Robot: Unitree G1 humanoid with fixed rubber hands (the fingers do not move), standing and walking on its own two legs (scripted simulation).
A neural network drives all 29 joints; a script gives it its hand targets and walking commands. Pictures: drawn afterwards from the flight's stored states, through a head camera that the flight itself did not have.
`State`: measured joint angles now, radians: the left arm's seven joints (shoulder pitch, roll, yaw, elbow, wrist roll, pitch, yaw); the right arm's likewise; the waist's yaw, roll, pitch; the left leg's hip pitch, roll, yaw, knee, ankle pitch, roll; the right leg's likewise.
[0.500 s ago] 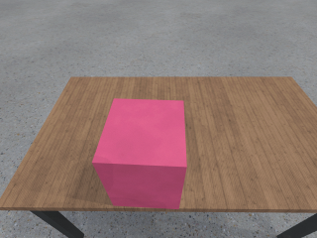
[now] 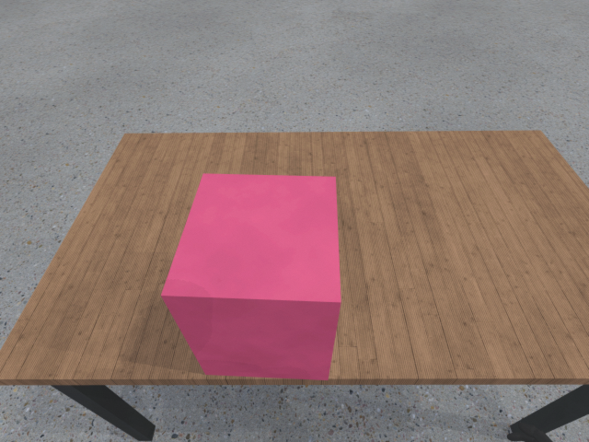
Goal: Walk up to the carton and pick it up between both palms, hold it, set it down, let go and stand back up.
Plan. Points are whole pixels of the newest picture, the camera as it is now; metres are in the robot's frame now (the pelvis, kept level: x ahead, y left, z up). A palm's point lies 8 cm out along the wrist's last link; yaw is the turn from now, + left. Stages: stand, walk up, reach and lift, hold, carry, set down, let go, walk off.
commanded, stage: reach and lift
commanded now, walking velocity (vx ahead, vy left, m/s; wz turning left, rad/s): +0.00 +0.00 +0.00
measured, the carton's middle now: (267, 280) +0.37 +0.06 +0.00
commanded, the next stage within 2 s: none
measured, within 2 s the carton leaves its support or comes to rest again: neither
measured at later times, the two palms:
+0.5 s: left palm out of the picture +0.17 +0.26 -0.06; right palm out of the picture +0.14 -0.28 -0.06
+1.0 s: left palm out of the picture +0.15 +0.27 -0.02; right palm out of the picture +0.14 -0.22 -0.03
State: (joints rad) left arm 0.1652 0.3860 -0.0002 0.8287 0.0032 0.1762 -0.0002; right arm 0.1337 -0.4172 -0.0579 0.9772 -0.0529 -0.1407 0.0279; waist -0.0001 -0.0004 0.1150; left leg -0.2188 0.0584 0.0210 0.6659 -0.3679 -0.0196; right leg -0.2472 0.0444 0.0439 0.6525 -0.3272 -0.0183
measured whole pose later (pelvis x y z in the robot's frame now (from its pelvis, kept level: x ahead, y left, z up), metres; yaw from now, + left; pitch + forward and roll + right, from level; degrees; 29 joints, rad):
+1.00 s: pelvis -0.04 +0.01 +0.01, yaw +1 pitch -6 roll +0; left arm 0.13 0.32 0.00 0.42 -0.04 0.16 0.00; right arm 0.19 -0.15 -0.09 0.56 -0.04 -0.14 -0.03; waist 0.00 -0.03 0.04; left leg -0.20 0.02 0.02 0.54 -0.24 0.00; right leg -0.20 0.01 0.04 0.53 -0.22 0.01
